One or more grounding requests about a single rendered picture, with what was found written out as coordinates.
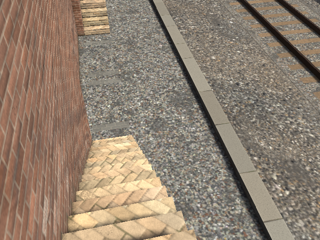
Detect stairs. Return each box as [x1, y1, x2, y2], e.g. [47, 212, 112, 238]
[62, 135, 197, 240]
[80, 0, 110, 36]

